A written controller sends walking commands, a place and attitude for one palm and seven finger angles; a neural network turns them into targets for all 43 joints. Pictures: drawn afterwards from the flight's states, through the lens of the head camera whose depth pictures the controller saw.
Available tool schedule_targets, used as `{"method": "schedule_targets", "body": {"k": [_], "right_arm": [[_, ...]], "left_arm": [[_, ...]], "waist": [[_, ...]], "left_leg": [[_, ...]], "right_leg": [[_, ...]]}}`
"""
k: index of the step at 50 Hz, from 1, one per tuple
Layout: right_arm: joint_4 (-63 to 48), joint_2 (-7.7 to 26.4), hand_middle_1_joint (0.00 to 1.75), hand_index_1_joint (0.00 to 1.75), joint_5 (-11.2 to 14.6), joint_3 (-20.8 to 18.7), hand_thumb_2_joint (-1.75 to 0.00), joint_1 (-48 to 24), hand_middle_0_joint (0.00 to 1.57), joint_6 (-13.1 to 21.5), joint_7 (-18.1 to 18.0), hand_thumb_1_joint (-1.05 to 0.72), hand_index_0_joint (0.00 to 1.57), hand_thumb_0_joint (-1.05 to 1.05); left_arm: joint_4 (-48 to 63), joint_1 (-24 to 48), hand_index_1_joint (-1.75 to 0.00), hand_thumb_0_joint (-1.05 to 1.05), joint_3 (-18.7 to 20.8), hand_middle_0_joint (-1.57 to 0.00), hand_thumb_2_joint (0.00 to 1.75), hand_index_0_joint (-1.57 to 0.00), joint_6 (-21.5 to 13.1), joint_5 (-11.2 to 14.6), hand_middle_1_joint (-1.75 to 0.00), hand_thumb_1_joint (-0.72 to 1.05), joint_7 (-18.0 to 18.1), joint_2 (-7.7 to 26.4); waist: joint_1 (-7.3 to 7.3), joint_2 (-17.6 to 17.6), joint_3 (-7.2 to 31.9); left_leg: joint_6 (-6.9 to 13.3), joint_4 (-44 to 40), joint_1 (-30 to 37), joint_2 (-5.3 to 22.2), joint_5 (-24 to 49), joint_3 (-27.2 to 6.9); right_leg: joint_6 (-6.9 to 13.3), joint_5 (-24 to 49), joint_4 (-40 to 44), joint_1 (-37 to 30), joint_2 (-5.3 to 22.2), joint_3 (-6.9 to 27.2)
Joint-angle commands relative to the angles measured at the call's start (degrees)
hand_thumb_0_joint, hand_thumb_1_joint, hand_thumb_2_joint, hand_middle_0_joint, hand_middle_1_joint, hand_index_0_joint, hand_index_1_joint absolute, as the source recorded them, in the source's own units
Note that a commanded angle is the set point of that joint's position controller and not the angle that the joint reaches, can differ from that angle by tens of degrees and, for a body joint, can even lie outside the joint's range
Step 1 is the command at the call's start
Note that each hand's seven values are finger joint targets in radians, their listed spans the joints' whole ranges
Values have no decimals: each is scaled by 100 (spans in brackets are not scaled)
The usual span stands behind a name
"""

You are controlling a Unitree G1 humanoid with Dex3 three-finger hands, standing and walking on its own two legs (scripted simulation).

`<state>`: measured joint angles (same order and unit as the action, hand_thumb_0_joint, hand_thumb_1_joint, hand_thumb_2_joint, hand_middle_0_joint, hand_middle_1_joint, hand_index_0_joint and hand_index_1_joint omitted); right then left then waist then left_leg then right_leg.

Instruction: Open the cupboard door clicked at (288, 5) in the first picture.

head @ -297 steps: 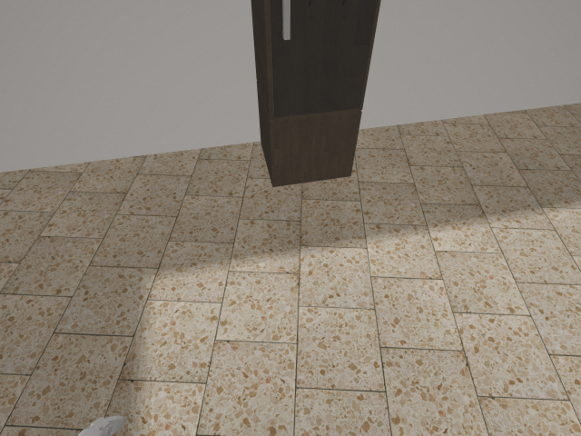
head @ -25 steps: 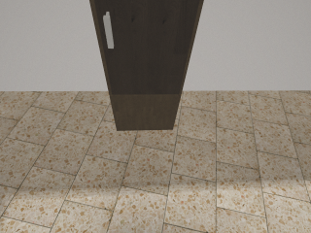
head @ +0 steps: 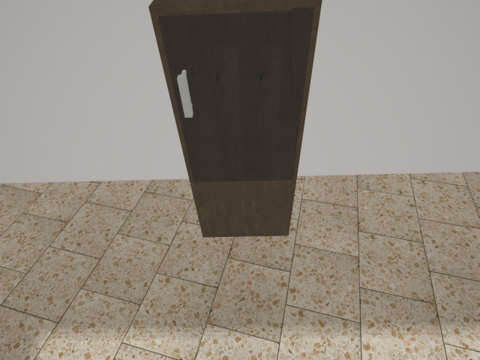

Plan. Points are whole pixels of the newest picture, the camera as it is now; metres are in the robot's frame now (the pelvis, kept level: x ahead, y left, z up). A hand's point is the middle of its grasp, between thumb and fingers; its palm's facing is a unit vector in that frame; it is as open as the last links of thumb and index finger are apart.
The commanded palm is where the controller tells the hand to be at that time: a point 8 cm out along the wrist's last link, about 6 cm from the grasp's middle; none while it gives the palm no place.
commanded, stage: take the last steps up to it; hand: left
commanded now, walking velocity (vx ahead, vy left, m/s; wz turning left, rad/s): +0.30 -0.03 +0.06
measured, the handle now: (186, 93) +0.79 +0.20 +0.06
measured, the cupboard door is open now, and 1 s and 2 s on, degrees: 0 0 0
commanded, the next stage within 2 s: come to a stop and stand still in 0.68 s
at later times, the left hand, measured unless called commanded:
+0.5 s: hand out of the picture +0.03 +0.19 -0.18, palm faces +0.10 -0.99 -0.10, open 7.4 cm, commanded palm none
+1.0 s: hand (177, 262) +0.38 +0.19 -0.16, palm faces -0.04 -0.98 -0.21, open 7.3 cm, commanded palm none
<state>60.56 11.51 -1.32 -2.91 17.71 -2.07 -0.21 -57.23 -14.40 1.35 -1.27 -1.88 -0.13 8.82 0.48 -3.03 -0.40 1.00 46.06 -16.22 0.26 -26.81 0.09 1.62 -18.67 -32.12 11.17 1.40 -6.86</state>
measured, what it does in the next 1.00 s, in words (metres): walks ahead: left foot, then right foot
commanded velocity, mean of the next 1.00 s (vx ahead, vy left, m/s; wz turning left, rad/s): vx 0.11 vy -0.01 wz -0.01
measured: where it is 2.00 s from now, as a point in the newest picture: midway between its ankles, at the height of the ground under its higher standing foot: outside the picture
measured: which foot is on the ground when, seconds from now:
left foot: up 0.00-0.40, down 0.42-0.90, up 0.92-1.00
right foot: down 0.00-0.42, up 0.44-0.88, down 0.90-1.00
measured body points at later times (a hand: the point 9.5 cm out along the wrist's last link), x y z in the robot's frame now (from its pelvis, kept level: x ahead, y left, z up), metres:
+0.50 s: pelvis +0.15 +0.06 -0.01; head +0.17 +0.08 +0.44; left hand +0.03 +0.25 -0.17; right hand +0.23 -0.17 -0.15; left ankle +0.19 +0.15 -0.73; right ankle +0.02 -0.08 -0.67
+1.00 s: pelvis +0.27 +0.02 +0.00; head +0.30 +0.00 +0.44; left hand +0.38 +0.24 -0.14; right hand +0.22 -0.19 -0.18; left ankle +0.20 +0.14 -0.71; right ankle +0.35 -0.10 -0.73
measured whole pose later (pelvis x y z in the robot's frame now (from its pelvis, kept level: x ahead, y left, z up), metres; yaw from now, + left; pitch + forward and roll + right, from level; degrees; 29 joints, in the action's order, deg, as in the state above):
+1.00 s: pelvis +0.27 +0.02 +0.00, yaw +0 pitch -2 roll +0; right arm 64.3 8.1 0.0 -2.7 19.3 -1.1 -1.7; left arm -58.4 -6.3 0.9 -1.7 -1.5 1.1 7.3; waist 3.0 -3.1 -5.5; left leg -1.5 45.7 -12.2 2.9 -32.6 4.1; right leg 1.0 -10.4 -32.7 20.1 4.0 -7.0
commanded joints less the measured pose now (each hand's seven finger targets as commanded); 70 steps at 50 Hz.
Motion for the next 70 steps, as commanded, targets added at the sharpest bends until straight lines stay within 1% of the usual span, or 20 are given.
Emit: {"method": "schedule_targets", "body": {"k": [1,5,16,19,20,21,22,25,29,40,43,45,46,49,55,60,61,63,65,70], "right_arm": [[-488,488,30,30,-44,-169,-90,-589,20,207,97,-90,20,0],[-205,160,30,30,-38,-149,-90,-148,20,178,129,-90,20,0],[-465,-105,30,30,27,-50,-90,-1130,20,389,185,-90,20,0],[-176,27,30,30,-6,-94,-90,-208,20,511,104,-90,20,0],[68,323,30,30,-31,-154,-90,579,20,559,44,-90,20,0],[233,966,30,30,-90,-289,-90,1271,20,613,-29,-90,20,0],[298,1216,30,30,-7,-303,-90,1631,20,557,-86,-90,20,0],[65,559,30,30,-6,-157,-90,517,20,578,-156,-90,20,0],[1,143,30,30,17,-35,-90,211,20,704,-174,-90,20,0],[26,457,30,30,-51,-111,-90,363,20,527,-135,-90,20,0],[128,263,30,30,17,-14,-90,396,20,478,-149,-90,20,0],[150,-67,30,30,145,22,-90,794,20,392,-126,-90,20,0],[147,16,30,30,164,-36,-90,869,20,299,-169,-90,20,0],[125,12,30,30,169,-60,-90,555,20,106,-200,-90,20,0],[-60,-88,30,30,86,-135,-90,408,20,-83,-92,-90,20,0],[-110,-47,30,30,60,-108,-90,812,20,30,-44,-90,20,0],[-97,51,30,30,51,-113,-90,920,20,56,-47,-90,20,0],[-488,779,30,30,-36,-233,-90,370,20,112,-81,-90,20,0],[-715,704,30,30,-63,-144,-90,-531,20,136,-156,-90,20,0],[-558,436,30,30,35,-10,-90,-371,20,266,-243,-90,20,0]], "left_arm": [[-48,-721,-30,0,217,-20,90,-20,-130,78,-30,90,141,858],[-169,-869,-30,0,125,-20,90,-20,-272,99,-30,90,143,539],[-753,-1608,-30,0,147,-20,90,-20,-304,10,-30,90,176,589],[-785,-1443,-30,0,192,-20,90,-20,-253,44,-30,90,168,612],[-786,-1491,-30,0,169,-20,90,-20,-242,78,-30,90,148,466],[-719,-1783,-30,0,124,-20,90,-20,-237,139,-30,90,111,156],[-538,-1555,-30,0,85,-20,90,-20,-239,122,-30,90,104,168],[-498,-720,-30,0,150,-20,90,-20,-171,74,-30,90,61,173],[-567,-1041,-30,0,171,-20,90,-20,9,33,-30,90,19,-56],[134,413,-30,0,154,-20,90,-20,67,60,-30,90,-16,232],[-134,-347,-30,0,159,-20,90,-20,-57,57,-30,90,82,486],[-274,-702,-30,0,224,-20,90,-20,-146,90,-30,90,174,1143],[-205,-621,-30,0,218,-20,90,-20,-96,101,-30,90,180,1248],[-89,-71,-30,0,268,-20,90,-20,-8,68,-30,90,302,1093],[310,548,-30,0,410,-20,90,-20,210,-19,-30,90,329,1084],[396,741,-30,0,427,-20,90,-20,308,-14,-30,90,286,1103],[394,691,-30,0,385,-20,90,-20,352,35,-30,90,252,1007],[521,555,-30,0,296,-20,90,-20,449,115,-30,90,200,455],[347,549,-30,0,345,-20,90,-20,532,26,-30,90,206,648],[-68,-146,-30,0,269,-20,90,-20,401,52,-30,90,174,589]], "waist": [[-204,1151,-1130],[-21,775,-811],[-289,1084,-796],[152,833,-321],[435,288,194],[561,-1130,920],[615,-1371,1085],[324,-64,-221],[-126,-252,-271],[65,-331,-644],[-302,286,-130],[-188,1442,766],[-139,1091,830],[-173,1606,606],[-65,1212,403],[160,1272,378],[196,971,298],[116,-1637,-405],[-116,-1183,-752],[-207,-192,-272]], "left_leg": [[-14,1720,-2058,455,692,-167],[-209,1640,-1818,522,1518,74],[-62,-569,-1407,505,1219,595],[68,-1569,337,163,1510,825],[148,-1872,1554,353,1715,542],[618,-2207,2803,1884,1970,-1421],[1009,-2883,3011,2644,2392,-2509],[999,-3167,1223,2271,2563,-1424],[730,-3295,525,1689,3642,-97],[746,-2973,832,1659,3652,195],[204,-1766,520,1076,3583,463],[-254,-571,-208,287,-158,660],[-245,-91,-13,245,-848,416],[-260,932,-307,301,-944,42],[-310,1011,-210,127,-214,106],[-208,-1182,706,74,682,317],[-187,-1913,1057,91,937,252],[340,-3830,-388,1812,-363,-2060],[511,-4041,-1466,1640,-292,-1723],[489,-3406,376,1089,1612,-745]], "right_leg": [[485,-1808,2739,46,1809,2338],[391,25,2534,-129,1315,1061],[671,1816,1954,-754,1443,745],[461,2230,754,-327,1170,437],[289,2160,-466,115,858,189],[-12,203,-2105,1341,202,-213],[-36,-1458,-3320,2071,-70,195],[-9,-482,-4036,2344,571,630],[-200,219,-3357,1724,599,537],[-217,558,-613,1369,405,185],[-253,2310,807,-334,342,224],[567,6119,635,-1526,2028,1711],[895,6599,694,-1214,2245,1540],[1209,5977,767,-625,2185,1635],[891,2815,1319,500,1870,1271],[456,59,1276,1137,1449,1251],[232,-530,896,1503,1182,1070],[-309,-1058,-1190,1947,32,246],[-219,-574,-2192,1366,112,1064],[-367,-40,-2546,1752,42,944]]}}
